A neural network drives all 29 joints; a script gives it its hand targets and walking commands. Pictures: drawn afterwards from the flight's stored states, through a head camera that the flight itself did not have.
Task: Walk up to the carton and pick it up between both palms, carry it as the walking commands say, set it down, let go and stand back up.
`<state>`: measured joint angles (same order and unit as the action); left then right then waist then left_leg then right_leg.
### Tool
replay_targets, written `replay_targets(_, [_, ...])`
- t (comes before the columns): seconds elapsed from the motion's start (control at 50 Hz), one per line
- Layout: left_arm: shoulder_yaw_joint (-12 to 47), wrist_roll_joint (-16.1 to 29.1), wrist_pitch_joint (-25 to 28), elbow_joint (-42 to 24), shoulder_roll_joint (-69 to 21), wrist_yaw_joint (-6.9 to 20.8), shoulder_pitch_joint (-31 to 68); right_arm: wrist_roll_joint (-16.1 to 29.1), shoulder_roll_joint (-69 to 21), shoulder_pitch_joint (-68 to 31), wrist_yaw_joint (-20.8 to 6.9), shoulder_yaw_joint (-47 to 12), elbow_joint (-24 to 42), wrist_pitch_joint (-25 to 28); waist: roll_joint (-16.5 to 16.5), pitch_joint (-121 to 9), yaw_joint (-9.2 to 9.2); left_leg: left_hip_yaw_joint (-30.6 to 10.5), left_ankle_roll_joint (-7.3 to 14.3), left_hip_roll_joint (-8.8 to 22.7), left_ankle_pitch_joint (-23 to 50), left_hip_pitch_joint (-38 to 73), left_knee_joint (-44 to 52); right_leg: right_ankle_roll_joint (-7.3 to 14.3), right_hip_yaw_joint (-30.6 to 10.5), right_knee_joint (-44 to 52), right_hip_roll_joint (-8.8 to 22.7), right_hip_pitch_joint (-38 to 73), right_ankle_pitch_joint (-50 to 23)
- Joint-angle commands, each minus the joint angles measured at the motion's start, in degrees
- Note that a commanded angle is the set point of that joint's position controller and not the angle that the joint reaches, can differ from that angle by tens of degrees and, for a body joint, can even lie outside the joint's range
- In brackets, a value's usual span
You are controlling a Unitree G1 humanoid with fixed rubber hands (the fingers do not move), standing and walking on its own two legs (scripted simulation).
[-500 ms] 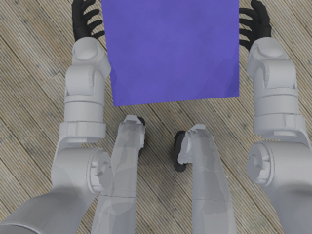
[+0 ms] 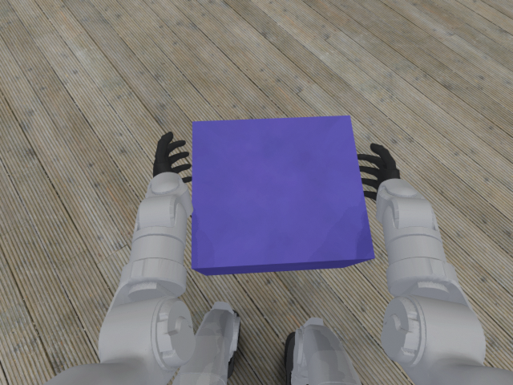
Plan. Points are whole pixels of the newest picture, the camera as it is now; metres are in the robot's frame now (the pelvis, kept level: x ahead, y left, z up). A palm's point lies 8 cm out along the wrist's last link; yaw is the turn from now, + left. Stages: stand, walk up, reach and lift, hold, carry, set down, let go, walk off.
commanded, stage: reach and lift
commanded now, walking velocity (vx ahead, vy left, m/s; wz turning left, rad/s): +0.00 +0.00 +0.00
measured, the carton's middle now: (273, 200) +0.42 +0.00 -0.09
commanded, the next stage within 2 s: hold in 2.00 s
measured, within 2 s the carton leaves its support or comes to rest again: neither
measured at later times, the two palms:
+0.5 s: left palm (154, 164) +0.39 +0.18 +0.08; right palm (412, 172) +0.41 -0.19 +0.06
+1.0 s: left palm (128, 154) +0.37 +0.18 +0.14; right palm (431, 161) +0.39 -0.18 +0.13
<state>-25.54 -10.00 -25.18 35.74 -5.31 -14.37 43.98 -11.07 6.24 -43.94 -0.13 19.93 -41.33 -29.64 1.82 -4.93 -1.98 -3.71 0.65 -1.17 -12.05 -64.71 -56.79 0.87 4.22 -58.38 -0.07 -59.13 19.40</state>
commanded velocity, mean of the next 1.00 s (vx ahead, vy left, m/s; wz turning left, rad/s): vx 0.00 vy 0.00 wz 0.00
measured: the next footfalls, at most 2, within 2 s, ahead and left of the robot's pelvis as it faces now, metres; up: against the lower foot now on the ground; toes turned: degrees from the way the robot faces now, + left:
none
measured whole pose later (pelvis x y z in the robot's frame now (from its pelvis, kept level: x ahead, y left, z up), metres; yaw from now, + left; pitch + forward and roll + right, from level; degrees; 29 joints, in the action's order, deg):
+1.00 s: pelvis +0.09 -0.01 +0.09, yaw +2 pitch +2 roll -1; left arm -20.2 -15.3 -35.3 19.3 -8.4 -2.7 15.4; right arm -12.8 -1.0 -16.1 -4.1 15.6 -28.6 -35.8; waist -2.1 -11.8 -2.0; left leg -3.7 0.1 -1.4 -6.2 -17.0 -21.1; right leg 1.1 3.5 -20.9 -0.1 -11.2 12.0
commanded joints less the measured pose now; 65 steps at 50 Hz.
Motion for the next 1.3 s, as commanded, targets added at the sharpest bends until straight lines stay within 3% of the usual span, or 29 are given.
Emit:
replay_targets(0.0, [24.6,3.5,-1.3,9.0,-56.7,33.3,27.1,8.8,-55.2,-41.9,-26.3,-19.1,6.1,6.9,-2.9,-41.2,3.05,3.0,-0.2,-3.4,-6.1,40.8,11.8,1.8,-5.0,16.7,-5.4,9.7,8.8])
replay_targets(0.06, [19.5,0.4,-1.5,12.3,-54.4,33.8,21.5,5.6,-53.4,-36.8,-26.3,-14.9,2.2,6.6,-4.1,-35.0,2.53,3.5,-0.3,-3.7,-4.7,43.1,14.0,2.2,-5.2,19.9,-4.3,9.4,9.7])
replay_targets(0.12, [19.6,-0.6,-1.3,10.4,-54.0,33.8,16.8,4.5,-54.0,-31.0,-26.0,-15.3,3.0,6.5,-4.0,-34.5,1.88,3.7,-0.4,-3.8,1.4,48.8,16.6,1.9,-5.7,22.7,-3.7,13.4,4.6])
replay_targets(0.18, [24.2,1.0,-1.2,5.4,-55.7,33.6,12.6,5.9,-54.9,-26.4,-25.4,-18.8,8.0,6.8,-2.3,-37.4,2.22,3.4,-0.4,-3.4,10.5,53.7,18.5,1.6,-5.9,23.8,-4.4,20.7,-6.9])
replay_targets(0.24, [30.2,4.2,-0.6,-1.4,-57.2,33.4,9.3,8.7,-57.5,-22.5,-24.4,-24.4,14.3,6.9,-3.3,-42.2,2.63,2.5,0.2,-3.0,19.9,57.8,20.2,0.5,-7.2,25.4,-4.9,29.0,-19.3])
replay_targets(0.36, [39.1,7.9,-0.3,-11.5,-56.6,33.0,4.8,11.9,-61.8,-15.0,-22.3,-32.6,22.1,6.6,-5.6,-43.3,2.48,1.0,0.9,-3.7,26.2,61.5,25.2,-0.8,-9.8,29.3,-4.1,39.7,-31.3])
replay_targets(0.52, [39.9,7.1,-3.5,-11.2,-55.2,33.7,-5.1,12.6,-62.0,-10.4,-20.6,-37.6,27.5,4.4,-7.4,-36.4,0.41,1.4,0.8,-4.6,25.1,64.3,30.1,-1.1,-10.6,34.0,-3.4,45.7,-32.0])
replay_targets(0.62, [40.2,7.2,-6.0,-13.2,-54.4,34.0,-6.1,13.1,-62.1,-8.3,-20.1,-37.7,26.8,2.4,-6.6,-30.6,0.36,1.6,0.3,-5.1,24.3,69.0,32.0,-0.1,-10.5,37.4,-2.7,45.3,-27.3])
replay_targets(0.88, [39.5,8.1,-11.6,-13.6,-54.6,34.9,-2.8,13.3,-60.5,-12.8,-20.1,-34.9,25.1,-2.1,-4.9,-15.8,1.12,2.8,-1.3,-6.0,16.3,73.5,35.2,2.1,-10.1,44.5,-1.2,42.2,-13.9])
replay_targets(0.98, [42.3,9.7,-12.6,-17.7,-55.9,35.0,1.4,14.1,-60.7,-17.8,-20.6,-35.9,29.4,-2.6,-4.0,-19.0,1.16,3.2,-2.2,-5.9,15.3,75.1,35.7,2.5,-9.4,45.2,-1.6,43.2,-12.6])
replay_targets(1.1, [41.0,9.6,-13.5,-15.0,-55.7,35.3,7.1,12.5,-58.8,-22.1,-21.2,-31.7,26.0,-2.9,-3.5,-14.4,2.63,3.4,-2.8,-5.9,5.7,73.8,36.1,3.4,-8.7,46.7,-0.9,37.7,-2.5])
replay_targets(1.22, [43.2,10.6,-12.6,-18.4,-56.2,35.5,11.4,11.8,-60.4,-20.2,-21.9,-30.1,23.5,-2.5,-2.9,-18.3,4.03,3.1,-2.9,-5.3,6.6,74.9,35.7,3.2,-8.3,46.0,-1.5,38.5,-4.7])
replay_targets(1.28, [43.6,10.4,-12.5,-18.8,-55.9,35.4,9.8,11.9,-60.8,-18.0,-21.8,-30.5,23.6,-2.9,-2.5,-18.7,3.82,2.9,-2.7,-5.2,9.0,74.0,35.9,2.7,-8.2,45.5,-2.1,41.4,-7.8])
